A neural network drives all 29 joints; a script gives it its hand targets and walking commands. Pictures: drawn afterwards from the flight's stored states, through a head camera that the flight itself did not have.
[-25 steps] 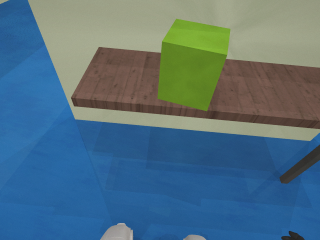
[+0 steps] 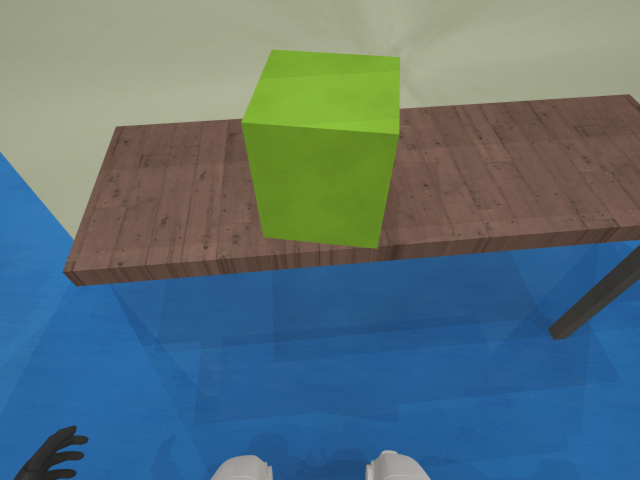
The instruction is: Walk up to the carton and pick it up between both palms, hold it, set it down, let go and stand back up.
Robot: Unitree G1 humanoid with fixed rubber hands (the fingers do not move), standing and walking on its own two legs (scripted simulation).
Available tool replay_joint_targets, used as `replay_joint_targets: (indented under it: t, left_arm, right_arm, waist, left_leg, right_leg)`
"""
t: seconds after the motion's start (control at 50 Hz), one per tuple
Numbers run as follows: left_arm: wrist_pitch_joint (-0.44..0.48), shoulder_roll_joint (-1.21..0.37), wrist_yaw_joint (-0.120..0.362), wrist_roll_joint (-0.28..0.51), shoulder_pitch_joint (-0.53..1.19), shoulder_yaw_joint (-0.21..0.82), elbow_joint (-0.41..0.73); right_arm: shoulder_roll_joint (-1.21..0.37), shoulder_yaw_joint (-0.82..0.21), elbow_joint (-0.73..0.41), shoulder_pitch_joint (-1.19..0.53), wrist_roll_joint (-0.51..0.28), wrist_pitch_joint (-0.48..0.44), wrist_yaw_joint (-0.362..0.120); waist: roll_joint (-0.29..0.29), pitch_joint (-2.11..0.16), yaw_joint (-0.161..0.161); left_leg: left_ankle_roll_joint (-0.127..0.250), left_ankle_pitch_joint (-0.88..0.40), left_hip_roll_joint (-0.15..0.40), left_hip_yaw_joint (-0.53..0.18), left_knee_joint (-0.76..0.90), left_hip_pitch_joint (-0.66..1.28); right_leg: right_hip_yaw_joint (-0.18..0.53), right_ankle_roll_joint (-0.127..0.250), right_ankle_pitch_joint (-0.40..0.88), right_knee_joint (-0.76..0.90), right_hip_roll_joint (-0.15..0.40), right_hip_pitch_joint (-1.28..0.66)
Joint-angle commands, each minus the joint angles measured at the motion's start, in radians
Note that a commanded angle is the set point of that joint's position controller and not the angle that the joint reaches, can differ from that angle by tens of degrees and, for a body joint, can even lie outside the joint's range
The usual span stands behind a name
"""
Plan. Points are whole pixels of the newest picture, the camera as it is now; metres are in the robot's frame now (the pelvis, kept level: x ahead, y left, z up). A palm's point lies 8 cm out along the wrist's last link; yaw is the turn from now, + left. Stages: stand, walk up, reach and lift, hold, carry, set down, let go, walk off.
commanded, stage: walk up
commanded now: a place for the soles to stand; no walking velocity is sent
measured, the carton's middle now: (326, 153) +0.61 -0.01 +0.03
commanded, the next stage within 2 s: none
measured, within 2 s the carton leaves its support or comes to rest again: neither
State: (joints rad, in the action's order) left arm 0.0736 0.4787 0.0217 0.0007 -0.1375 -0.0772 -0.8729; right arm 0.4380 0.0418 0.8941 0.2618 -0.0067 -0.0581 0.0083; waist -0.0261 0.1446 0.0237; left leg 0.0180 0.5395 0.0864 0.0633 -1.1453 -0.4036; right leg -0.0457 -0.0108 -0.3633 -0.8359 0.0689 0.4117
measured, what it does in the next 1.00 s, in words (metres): steps on the spot: left foot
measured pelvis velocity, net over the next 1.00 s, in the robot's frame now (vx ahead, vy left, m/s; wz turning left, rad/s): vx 0.02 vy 0.01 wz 0.05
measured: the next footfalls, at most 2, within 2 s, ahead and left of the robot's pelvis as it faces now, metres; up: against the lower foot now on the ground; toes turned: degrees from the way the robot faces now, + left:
left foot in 0.16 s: +0.12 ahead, +0.15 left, +0.00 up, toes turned +6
left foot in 1.92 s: +0.20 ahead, +0.12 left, +0.00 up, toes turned +14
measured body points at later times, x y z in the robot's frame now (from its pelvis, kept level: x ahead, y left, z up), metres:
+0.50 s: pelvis +0.03 +0.02 -0.01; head +0.08 +0.05 +0.43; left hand +0.13 +0.35 -0.14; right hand +0.19 -0.31 -0.09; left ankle +0.08 +0.15 -0.70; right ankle +0.06 -0.12 -0.70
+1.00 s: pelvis +0.02 +0.01 +0.02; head +0.04 +0.00 +0.47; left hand +0.11 +0.33 -0.09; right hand +0.12 -0.31 -0.10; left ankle +0.08 +0.15 -0.70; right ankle +0.06 -0.12 -0.70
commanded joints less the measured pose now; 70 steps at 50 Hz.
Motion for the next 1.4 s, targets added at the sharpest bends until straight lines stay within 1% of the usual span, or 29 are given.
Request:
replay_joint_targets:
  t: [0.0, 0.06, 0.1, 0.12, 0.14, 0.16, 0.18, 0.2, 0.24, 0.28, 0.3, 0.34, 0.36, 0.38, 0.42, 0.46, 0.48, 0.54, 0.58, 0.72, 0.82, 1.02, 1.24, 1.26, 1.28, 1.3, 1.32, 1.36, 1.38]
  left_arm:
    - [-0.005, 0.259, -0.042, -0.003, -0.071, -0.042, 0.043]
    - [-0.014, 0.243, -0.042, -0.018, 0.001, -0.022, 0.065]
    - [-0.031, 0.210, -0.040, -0.007, 0.062, -0.005, 0.078]
    - [-0.039, 0.160, -0.042, 0.002, 0.033, 0.009, 0.081]
    - [-0.045, 0.112, -0.043, 0.019, 0.038, 0.019, 0.099]
    - [-0.064, 0.130, -0.052, 0.013, 0.046, 0.010, 0.087]
    - [-0.070, 0.199, -0.055, 0.009, 0.041, 0.002, 0.062]
    - [-0.070, 0.222, -0.055, 0.010, 0.016, 0.004, 0.026]
    - [-0.063, 0.194, -0.050, 0.012, -0.032, 0.000, -0.017]
    - [-0.048, 0.186, -0.052, 0.013, -0.084, -0.001, -0.040]
    - [-0.039, 0.201, -0.055, 0.004, -0.079, -0.009, -0.054]
    - [-0.028, 0.271, -0.057, -0.015, -0.014, -0.015, -0.041]
    - [-0.033, 0.300, -0.054, -0.010, 0.042, -0.020, -0.035]
    - [-0.039, 0.281, -0.052, -0.004, 0.083, -0.013, -0.037]
    - [-0.050, 0.194, -0.050, -0.002, 0.127, 0.015, -0.037]
    - [-0.058, 0.176, -0.053, 0.002, 0.071, 0.011, -0.071]
    - [-0.058, 0.173, -0.050, 0.003, 0.060, 0.013, -0.081]
    - [-0.053, 0.181, -0.038, -0.006, 0.054, 0.006, -0.103]
    - [-0.052, 0.192, -0.032, -0.012, 0.103, 0.010, -0.105]
    - [-0.049, 0.172, -0.022, -0.024, 0.150, 0.019, -0.141]
    - [-0.047, 0.155, -0.015, -0.023, 0.158, 0.018, -0.148]
    - [-0.052, 0.133, -0.011, -0.016, 0.141, 0.013, -0.156]
    - [-0.055, 0.115, -0.013, -0.002, 0.134, 0.018, -0.165]
    - [-0.058, 0.174, 0.018, -0.033, 0.076, -0.017, -0.094]
    - [-0.069, 0.163, 0.032, -0.045, 0.075, -0.030, -0.093]
    - [-0.078, 0.145, 0.043, -0.048, 0.080, -0.029, -0.085]
    - [-0.085, 0.128, 0.047, -0.049, 0.092, -0.026, -0.061]
    - [-0.079, 0.136, 0.047, -0.050, 0.080, -0.033, -0.038]
    - [-0.069, 0.119, 0.048, -0.046, 0.079, -0.029, -0.024]
  right_arm:
    - [0.189, 0.059, -0.046, 0.076, -0.013, -0.005, 0.016]
    - [0.174, 0.055, -0.020, 0.062, -0.015, -0.013, 0.021]
    - [0.174, 0.065, 0.020, 0.118, -0.008, -0.023, 0.028]
    - [0.224, 0.080, 0.030, 0.133, 0.009, -0.032, 0.036]
    - [0.310, 0.097, -0.001, 0.101, 0.021, -0.035, 0.041]
    - [0.344, 0.097, -0.024, 0.034, 0.009, -0.031, 0.039]
    - [0.360, 0.098, -0.024, -0.047, 0.005, -0.025, 0.037]
    - [0.335, 0.092, -0.033, -0.102, 0.005, -0.020, 0.036]
    - [0.282, 0.073, -0.037, -0.143, 0.009, -0.010, 0.035]
    - [0.258, 0.060, -0.039, -0.182, 0.003, 0.000, 0.033]
    - [0.236, 0.053, -0.031, -0.203, 0.000, 0.008, 0.030]
    - [0.187, 0.048, -0.030, -0.207, -0.007, 0.021, 0.027]
    - [0.190, 0.055, -0.010, -0.199, -0.013, 0.026, 0.029]
    - [0.200, 0.052, 0.015, -0.179, -0.008, 0.023, 0.027]
    - [0.223, 0.060, 0.030, -0.177, 0.005, 0.012, 0.018]
    - [0.264, 0.068, 0.035, -0.226, 0.002, 0.011, 0.019]
    - [0.257, 0.064, 0.036, -0.243, 0.003, 0.012, 0.020]
    - [0.230, 0.051, 0.036, -0.276, -0.002, 0.013, 0.020]
    - [0.204, 0.042, 0.051, -0.300, -0.002, 0.022, 0.018]
    - [0.191, 0.038, 0.110, -0.313, 0.011, 0.033, -0.002]
    - [0.173, 0.034, 0.140, -0.291, 0.013, 0.025, -0.010]
    - [0.172, 0.024, 0.175, -0.252, 0.015, 0.025, -0.015]
    - [0.156, 0.007, 0.172, -0.247, 0.010, 0.020, -0.009]
    - [0.241, 0.058, 0.159, -0.092, 0.020, 0.003, -0.013]
    - [0.280, 0.075, 0.182, -0.047, 0.034, 0.002, -0.012]
    - [0.306, 0.094, 0.190, -0.017, 0.041, 0.005, -0.011]
    - [0.332, 0.107, 0.185, -0.006, 0.036, 0.000, -0.005]
    - [0.332, 0.116, 0.135, -0.025, 0.048, -0.022, 0.006]
    - [0.310, 0.118, 0.119, -0.012, 0.045, -0.028, 0.006]
  waist:
    - [0.221, -0.139, -0.028]
    - [0.264, -0.161, -0.022]
    - [0.217, -0.197, 0.032]
    - [0.077, -0.222, 0.036]
    - [-0.106, -0.260, 0.039]
    - [-0.038, -0.266, 0.021]
    - [-0.067, -0.266, 0.012]
    - [-0.062, -0.228, -0.015]
    - [-0.126, -0.249, -0.036]
    - [-0.131, -0.298, -0.061]
    - [-0.092, -0.317, -0.068]
    - [-0.030, -0.291, -0.044]
    - [0.010, -0.275, -0.028]
    - [0.014, -0.264, -0.009]
    - [-0.072, -0.270, 0.014]
    - [-0.120, -0.263, -0.020]
    - [-0.103, -0.258, -0.032]
    - [-0.045, -0.278, -0.038]
    - [0.011, -0.215, -0.028]
    - [0.045, -0.111, -0.011]
    - [0.086, -0.136, -0.014]
    - [0.047, -0.164, -0.016]
    - [0.016, -0.230, -0.021]
    - [0.036, -0.297, -0.002]
    - [0.004, -0.215, 0.008]
    - [-0.088, -0.166, 0.028]
    - [-0.168, -0.139, 0.031]
    - [-0.078, -0.121, 0.037]
    - [-0.076, -0.131, 0.035]
  left_leg:
    - [0.011, -0.012, -0.003, -0.040, 0.057, -0.143]
    - [0.002, -0.100, -0.021, -0.006, 0.296, 0.005]
    - [0.007, -0.343, -0.070, 0.034, 0.495, 0.169]
    - [0.022, -0.536, -0.023, -0.079, 0.548, 0.236]
    - [0.093, -0.688, 0.180, -0.392, 0.610, 0.258]
    - [0.192, -0.641, 0.336, -0.607, 0.701, 0.218]
    - [0.288, -0.498, 0.362, -0.617, 0.688, 0.138]
    - [0.279, -0.528, 0.332, -0.580, 0.651, 0.128]
    - [0.200, -0.614, 0.221, -0.334, 0.543, 0.143]
    - [0.131, -0.707, 0.147, -0.220, 0.434, 0.083]
    - [0.088, -0.692, 0.092, -0.171, 0.343, 0.059]
    - [0.009, -0.485, -0.006, -0.073, 0.200, 0.003]
    - [0.006, -0.342, -0.025, -0.082, 0.235, 0.069]
    - [0.008, -0.347, -0.014, -0.104, 0.304, 0.138]
    - [0.053, -0.449, 0.077, -0.204, 0.465, 0.199]
    - [0.159, -0.474, 0.187, -0.339, 0.547, 0.107]
    - [0.165, -0.496, 0.185, -0.318, 0.553, 0.082]
    - [0.080, -0.487, 0.106, -0.202, 0.505, 0.050]
    - [0.040, -0.338, 0.058, -0.150, 0.507, 0.050]
    - [0.026, -0.041, 0.037, -0.155, 0.647, 0.075]
    - [0.018, -0.106, 0.024, -0.150, 0.683, 0.118]
    - [0.010, -0.184, 0.027, -0.156, 0.752, 0.127]
    - [0.001, -0.446, 0.039, -0.135, 0.750, 0.199]
    - [0.039, 0.034, 0.019, -0.144, 0.747, 0.255]
    - [0.060, 0.234, 0.062, -0.241, 0.795, 0.283]
    - [0.096, 0.363, 0.155, -0.369, 0.899, 0.324]
    - [0.161, 0.421, 0.278, -0.531, 1.011, 0.340]
    - [0.218, 0.188, 0.322, -0.567, 0.956, 0.390]
    - [0.206, 0.073, 0.299, -0.509, 0.924, 0.406]
  right_leg:
    - [0.249, 0.267, 0.538, 0.278, 0.244, -0.135]
    - [0.170, 0.244, 0.689, 0.192, 0.231, -0.060]
    - [0.083, 0.167, 0.555, 0.027, 0.162, 0.022]
    - [0.024, 0.099, 0.414, -0.135, 0.112, 0.071]
    - [-0.029, 0.025, 0.161, -0.279, 0.022, 0.177]
    - [0.026, 0.020, -0.254, -0.235, -0.017, 0.171]
    - [0.065, 0.028, -0.317, -0.246, 0.011, 0.088]
    - [0.072, 0.025, -0.260, -0.247, 0.028, 0.095]
    - [0.064, 0.050, -0.170, -0.141, 0.033, 0.060]
    - [0.042, 0.057, 0.216, 0.045, 0.024, -0.101]
    - [0.087, 0.063, 0.369, 0.109, 0.035, -0.168]
    - [0.372, 0.165, 0.357, 0.232, 0.192, -0.114]
    - [0.395, 0.214, 0.314, 0.234, 0.220, -0.032]
    - [0.345, 0.193, 0.286, 0.204, 0.189, 0.017]
    - [0.143, 0.074, 0.193, 0.109, 0.072, 0.053]
    - [0.058, 0.047, 0.141, -0.020, -0.002, -0.028]
    - [0.056, 0.050, 0.138, -0.002, -0.001, -0.069]
    - [0.094, 0.076, 0.224, 0.119, 0.029, -0.151]
    - [0.168, 0.100, 0.112, 0.217, 0.071, -0.064]
    - [0.179, 0.083, -0.199, 0.379, 0.072, 0.012]
    - [0.180, 0.077, -0.201, 0.437, 0.084, -0.030]
    - [0.146, 0.056, -0.114, 0.470, 0.074, -0.129]
    - [0.107, 0.045, 0.196, 0.455, 0.080, -0.243]
    - [0.090, 0.076, -0.276, 0.414, 0.027, -0.189]
    - [0.096, 0.074, -0.418, 0.350, 0.015, -0.031]
    - [0.058, 0.054, -0.402, 0.217, -0.016, 0.100]
    - [0.035, 0.037, -0.247, -0.003, -0.033, 0.179]
    - [0.122, 0.043, -0.136, -0.056, 0.032, 0.253]
    - [0.125, 0.043, -0.119, -0.029, 0.040, 0.246]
